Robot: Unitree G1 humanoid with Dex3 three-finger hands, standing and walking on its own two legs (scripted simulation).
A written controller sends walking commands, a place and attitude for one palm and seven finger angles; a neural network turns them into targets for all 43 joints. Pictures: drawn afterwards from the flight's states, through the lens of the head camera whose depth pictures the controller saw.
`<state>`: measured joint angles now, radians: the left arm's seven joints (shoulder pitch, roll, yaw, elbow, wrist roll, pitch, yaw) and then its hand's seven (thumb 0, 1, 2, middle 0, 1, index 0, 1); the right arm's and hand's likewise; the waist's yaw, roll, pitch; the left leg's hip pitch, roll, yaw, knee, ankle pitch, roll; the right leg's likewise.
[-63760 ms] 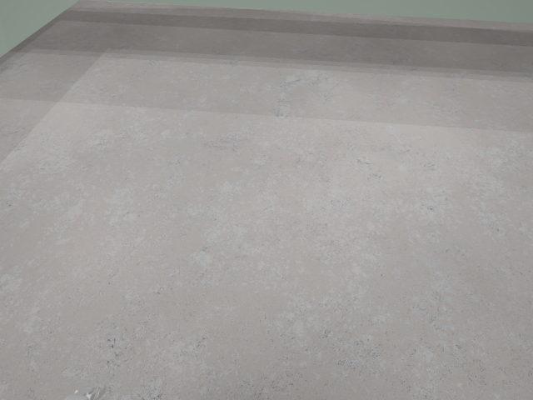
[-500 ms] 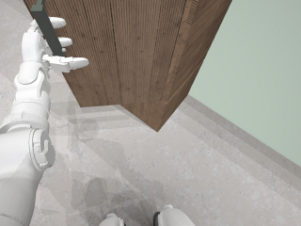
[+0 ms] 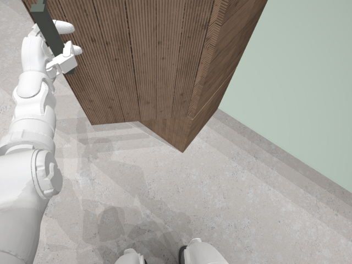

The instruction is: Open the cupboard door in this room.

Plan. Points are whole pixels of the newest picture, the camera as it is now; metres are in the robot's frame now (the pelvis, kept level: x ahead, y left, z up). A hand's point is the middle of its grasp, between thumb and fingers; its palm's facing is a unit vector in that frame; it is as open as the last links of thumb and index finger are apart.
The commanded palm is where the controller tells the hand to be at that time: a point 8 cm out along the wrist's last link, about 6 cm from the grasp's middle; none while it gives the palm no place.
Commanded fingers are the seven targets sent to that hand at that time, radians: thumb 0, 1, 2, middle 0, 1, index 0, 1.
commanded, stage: pull the door open along its arc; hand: left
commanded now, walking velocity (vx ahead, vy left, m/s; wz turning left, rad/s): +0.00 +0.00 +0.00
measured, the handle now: (57, 37) +0.59 +0.19 +0.12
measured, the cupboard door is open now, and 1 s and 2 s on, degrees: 45 71 87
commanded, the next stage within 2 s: open thumb and fingers to let go in 1.60 s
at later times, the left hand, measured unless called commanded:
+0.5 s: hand (77, 83) +0.47 +0.14 +0.11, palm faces -0.02 -1.00 +0.01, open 5.6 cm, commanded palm +0.41 +0.20 +0.11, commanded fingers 0.00 0.90 0.90 -0.40 -1.35 -0.40 -1.35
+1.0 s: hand (104, 110) +0.41 +0.09 +0.11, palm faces +0.46 -0.89 -0.01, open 5.7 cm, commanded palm +0.36 +0.13 +0.11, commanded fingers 0.00 0.90 0.90 -0.40 -1.35 -0.40 -1.35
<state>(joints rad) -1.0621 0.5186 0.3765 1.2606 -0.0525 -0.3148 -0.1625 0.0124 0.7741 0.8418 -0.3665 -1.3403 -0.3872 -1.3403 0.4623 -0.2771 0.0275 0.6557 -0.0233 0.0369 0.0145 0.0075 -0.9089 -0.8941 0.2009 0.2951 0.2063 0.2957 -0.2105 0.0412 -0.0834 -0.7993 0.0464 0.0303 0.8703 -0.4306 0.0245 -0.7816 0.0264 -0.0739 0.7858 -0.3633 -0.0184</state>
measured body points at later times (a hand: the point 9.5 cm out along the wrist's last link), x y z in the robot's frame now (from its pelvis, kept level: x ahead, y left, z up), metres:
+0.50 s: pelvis +0.01 +0.00 +0.01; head +0.09 +0.00 +0.46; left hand +0.47 +0.20 +0.11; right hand +0.02 -0.26 -0.10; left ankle -0.02 +0.10 -0.70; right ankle +0.00 -0.11 -0.70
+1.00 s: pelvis -0.02 -0.02 +0.01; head +0.02 -0.03 +0.46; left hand +0.37 +0.14 +0.11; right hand +0.11 -0.25 -0.11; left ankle -0.02 +0.10 -0.70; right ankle +0.00 -0.11 -0.70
